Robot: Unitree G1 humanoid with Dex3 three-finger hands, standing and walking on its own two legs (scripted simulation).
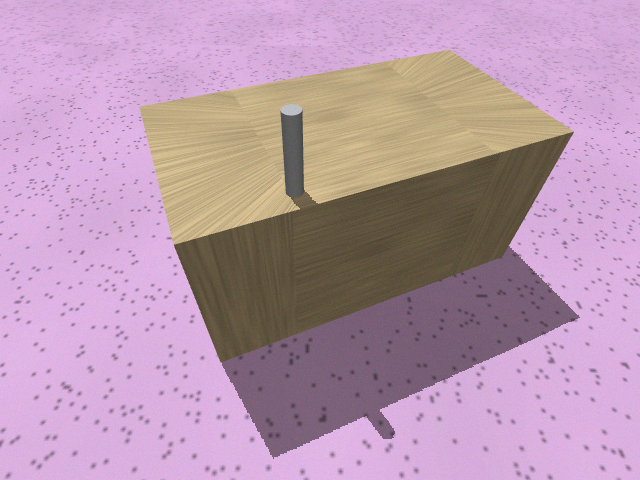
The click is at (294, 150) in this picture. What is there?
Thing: slim round
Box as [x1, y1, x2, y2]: [280, 104, 303, 197]
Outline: 288,104 281,107 280,110 286,193 289,196 295,197 301,195 303,192 302,114 301,107 295,104
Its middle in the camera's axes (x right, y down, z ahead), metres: -0.06 -0.21 +0.91
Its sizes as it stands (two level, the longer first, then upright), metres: 0.046 0.046 0.226
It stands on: a support 0.60 m high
